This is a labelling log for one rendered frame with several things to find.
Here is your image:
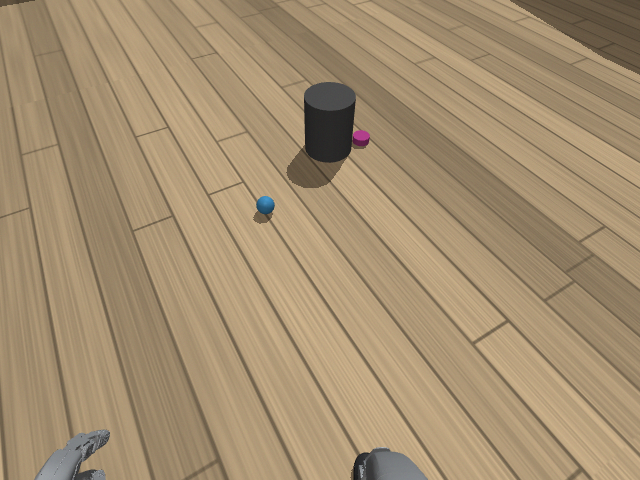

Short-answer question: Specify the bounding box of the left robot hand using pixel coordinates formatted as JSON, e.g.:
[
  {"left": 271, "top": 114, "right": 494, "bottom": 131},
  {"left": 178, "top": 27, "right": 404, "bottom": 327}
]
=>
[{"left": 34, "top": 430, "right": 110, "bottom": 480}]

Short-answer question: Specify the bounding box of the right robot foot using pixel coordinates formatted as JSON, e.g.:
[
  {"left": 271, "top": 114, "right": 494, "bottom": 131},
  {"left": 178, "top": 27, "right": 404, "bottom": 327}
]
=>
[{"left": 353, "top": 452, "right": 370, "bottom": 480}]

